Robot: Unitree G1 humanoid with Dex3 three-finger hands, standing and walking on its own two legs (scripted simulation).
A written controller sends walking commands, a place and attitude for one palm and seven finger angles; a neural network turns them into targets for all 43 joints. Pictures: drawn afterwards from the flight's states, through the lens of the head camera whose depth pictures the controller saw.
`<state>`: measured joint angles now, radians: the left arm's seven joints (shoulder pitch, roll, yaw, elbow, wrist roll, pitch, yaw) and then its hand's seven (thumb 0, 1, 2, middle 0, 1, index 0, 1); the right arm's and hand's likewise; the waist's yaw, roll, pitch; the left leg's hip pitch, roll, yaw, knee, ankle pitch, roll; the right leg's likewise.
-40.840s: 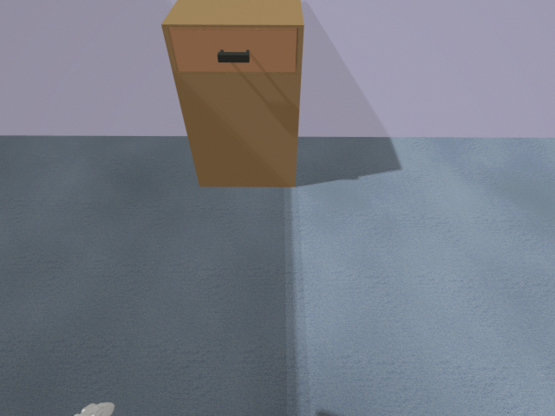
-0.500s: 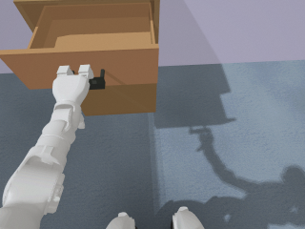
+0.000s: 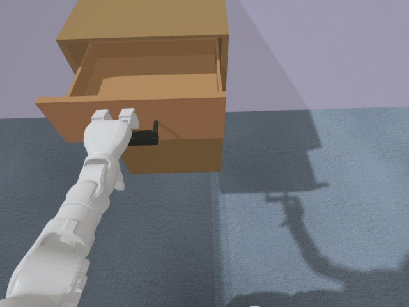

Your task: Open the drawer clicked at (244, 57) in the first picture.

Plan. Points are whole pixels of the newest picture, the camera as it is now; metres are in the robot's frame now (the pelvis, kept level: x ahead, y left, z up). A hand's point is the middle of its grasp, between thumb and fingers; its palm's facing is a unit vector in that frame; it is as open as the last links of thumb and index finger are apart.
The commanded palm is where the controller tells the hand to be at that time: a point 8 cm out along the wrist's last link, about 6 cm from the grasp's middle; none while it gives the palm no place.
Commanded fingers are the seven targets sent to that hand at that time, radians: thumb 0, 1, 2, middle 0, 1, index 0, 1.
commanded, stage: lift the fingers back up to retry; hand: left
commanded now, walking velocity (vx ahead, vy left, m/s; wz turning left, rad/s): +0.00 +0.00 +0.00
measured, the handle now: (136, 131) +0.53 +0.19 -0.03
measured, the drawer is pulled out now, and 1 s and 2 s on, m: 0.25 0.25 0.25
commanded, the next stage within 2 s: re-aim the fingers above the handle in 0.18 s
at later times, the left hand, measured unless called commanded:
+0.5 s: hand (112, 152) +0.42 +0.21 +0.03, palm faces -0.03 +0.00 -1.00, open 13.8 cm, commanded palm +0.40 +0.20 +0.09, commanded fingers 0.00 -0.50 0.30 -0.30 -1.20 -0.30 -1.20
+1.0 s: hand (114, 154) +0.42 +0.20 +0.03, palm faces -0.03 -0.01 -1.00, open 13.8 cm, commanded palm +0.40 +0.20 +0.09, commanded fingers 0.00 -0.50 0.30 -0.30 -1.20 -0.30 -1.20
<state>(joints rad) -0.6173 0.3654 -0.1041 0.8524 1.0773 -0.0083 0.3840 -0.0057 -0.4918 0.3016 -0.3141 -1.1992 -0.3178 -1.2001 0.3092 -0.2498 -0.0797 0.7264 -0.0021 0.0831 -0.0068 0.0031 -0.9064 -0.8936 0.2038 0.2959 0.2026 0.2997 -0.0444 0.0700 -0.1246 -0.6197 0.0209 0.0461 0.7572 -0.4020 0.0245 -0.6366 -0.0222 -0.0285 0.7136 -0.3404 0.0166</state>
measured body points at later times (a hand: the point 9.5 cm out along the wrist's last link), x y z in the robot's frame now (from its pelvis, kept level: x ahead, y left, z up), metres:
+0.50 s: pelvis -0.01 -0.02 +0.01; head +0.07 -0.03 +0.45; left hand +0.42 +0.20 +0.08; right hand +0.06 -0.29 -0.13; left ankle -0.03 +0.10 -0.71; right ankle +0.00 -0.13 -0.71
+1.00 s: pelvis -0.01 -0.01 +0.01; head +0.05 -0.03 +0.45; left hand +0.42 +0.20 +0.08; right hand +0.04 -0.28 -0.13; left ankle -0.03 +0.10 -0.71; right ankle +0.00 -0.13 -0.71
